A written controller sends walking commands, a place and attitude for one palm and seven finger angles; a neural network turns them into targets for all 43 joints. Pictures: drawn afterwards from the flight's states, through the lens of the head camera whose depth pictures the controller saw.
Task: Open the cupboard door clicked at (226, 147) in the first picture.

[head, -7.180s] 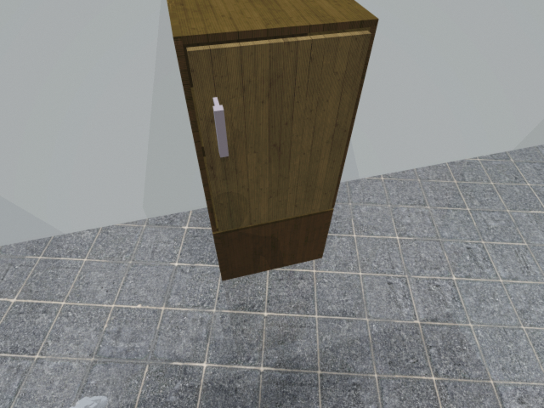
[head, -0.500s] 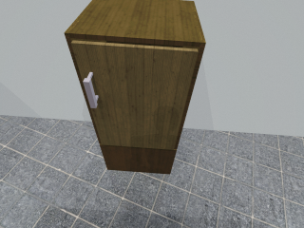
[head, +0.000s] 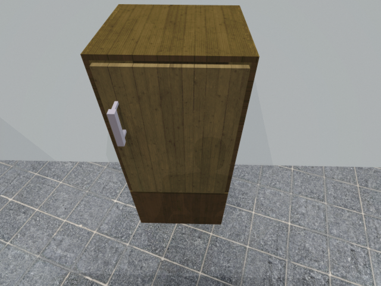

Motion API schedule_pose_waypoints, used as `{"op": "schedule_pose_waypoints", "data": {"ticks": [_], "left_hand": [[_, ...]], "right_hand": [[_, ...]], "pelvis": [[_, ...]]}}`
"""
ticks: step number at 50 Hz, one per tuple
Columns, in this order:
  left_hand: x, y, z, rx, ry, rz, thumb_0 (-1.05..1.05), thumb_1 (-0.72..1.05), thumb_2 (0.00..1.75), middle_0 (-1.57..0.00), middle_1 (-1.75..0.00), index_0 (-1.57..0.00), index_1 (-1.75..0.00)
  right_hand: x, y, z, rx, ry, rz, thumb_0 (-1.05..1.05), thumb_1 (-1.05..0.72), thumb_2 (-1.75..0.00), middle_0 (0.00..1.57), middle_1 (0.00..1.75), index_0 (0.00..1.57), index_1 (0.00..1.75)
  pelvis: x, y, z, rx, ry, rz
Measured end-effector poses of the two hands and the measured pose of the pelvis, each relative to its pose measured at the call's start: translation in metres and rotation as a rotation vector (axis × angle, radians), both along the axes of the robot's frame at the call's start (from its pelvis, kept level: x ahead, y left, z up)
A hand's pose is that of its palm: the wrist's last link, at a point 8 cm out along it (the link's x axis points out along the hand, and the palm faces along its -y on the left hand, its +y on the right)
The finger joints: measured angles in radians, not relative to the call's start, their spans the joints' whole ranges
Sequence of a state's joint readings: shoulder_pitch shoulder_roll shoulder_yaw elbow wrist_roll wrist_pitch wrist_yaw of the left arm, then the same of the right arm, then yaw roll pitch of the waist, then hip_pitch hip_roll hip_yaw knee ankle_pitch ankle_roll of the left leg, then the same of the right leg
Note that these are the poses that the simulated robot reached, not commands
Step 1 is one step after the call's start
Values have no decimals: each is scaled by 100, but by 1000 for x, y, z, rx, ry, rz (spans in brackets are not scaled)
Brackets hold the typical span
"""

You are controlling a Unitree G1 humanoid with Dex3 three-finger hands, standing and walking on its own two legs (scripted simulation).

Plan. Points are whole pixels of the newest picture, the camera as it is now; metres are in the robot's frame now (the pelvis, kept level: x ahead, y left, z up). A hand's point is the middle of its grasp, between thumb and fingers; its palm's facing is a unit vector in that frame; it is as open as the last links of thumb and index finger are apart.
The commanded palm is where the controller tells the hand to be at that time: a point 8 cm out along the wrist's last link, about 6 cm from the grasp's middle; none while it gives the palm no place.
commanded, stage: come to a stop and stand still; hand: left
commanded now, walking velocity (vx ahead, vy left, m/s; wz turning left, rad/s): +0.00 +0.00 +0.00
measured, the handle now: (118, 124) +0.54 +0.24 +0.02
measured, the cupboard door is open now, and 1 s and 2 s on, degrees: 0 0 0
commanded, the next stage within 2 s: look again from close up in 0.26 s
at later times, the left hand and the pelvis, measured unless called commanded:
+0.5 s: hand out of the picture +0.01 +0.16 -0.17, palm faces +0.02 -0.99 -0.17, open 7.4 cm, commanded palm none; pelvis +0.01 +0.00 +0.00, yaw +0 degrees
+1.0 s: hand out of the picture +0.02 +0.15 -0.17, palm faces +0.06 -0.98 -0.19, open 7.3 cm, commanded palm +0.11 +0.20 -0.07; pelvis +0.01 -0.01 +0.00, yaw -1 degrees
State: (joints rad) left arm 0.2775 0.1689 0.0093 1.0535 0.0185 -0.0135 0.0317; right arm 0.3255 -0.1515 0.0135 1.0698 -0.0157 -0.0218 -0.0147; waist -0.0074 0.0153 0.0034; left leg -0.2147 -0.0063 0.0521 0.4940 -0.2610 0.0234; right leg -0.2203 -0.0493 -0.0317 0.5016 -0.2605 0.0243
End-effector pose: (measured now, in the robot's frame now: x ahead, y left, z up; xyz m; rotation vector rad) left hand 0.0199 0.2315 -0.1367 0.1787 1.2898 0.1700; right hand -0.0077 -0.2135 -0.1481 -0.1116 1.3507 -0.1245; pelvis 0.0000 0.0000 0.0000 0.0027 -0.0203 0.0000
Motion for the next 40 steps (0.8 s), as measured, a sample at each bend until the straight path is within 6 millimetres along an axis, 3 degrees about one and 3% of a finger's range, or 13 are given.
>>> {"op": "schedule_pose_waypoints", "data": {"ticks": [6,22,40], "left_hand": [[4,-4,-2,-16,22,-10,1,91,90,-20,-30,-20,-30],[-14,-21,-7,-55,105,13,1,91,89,-20,-30,-20,-30],[-15,-32,-8,-64,110,16,1,91,89,-20,-30,-20,-30]], "right_hand": [[8,-3,2,-11,1,-2,1,-92,-90,20,29,20,30],[24,-11,5,-32,14,5,1,-92,-90,20,29,20,30],[17,-14,6,-26,41,-6,1,-92,-90,20,29,20,30]], "pelvis": [[5,1,1,2,1,-7],[14,-3,3,2,-1,-7],[16,-11,4,1,-2,-9]]}}
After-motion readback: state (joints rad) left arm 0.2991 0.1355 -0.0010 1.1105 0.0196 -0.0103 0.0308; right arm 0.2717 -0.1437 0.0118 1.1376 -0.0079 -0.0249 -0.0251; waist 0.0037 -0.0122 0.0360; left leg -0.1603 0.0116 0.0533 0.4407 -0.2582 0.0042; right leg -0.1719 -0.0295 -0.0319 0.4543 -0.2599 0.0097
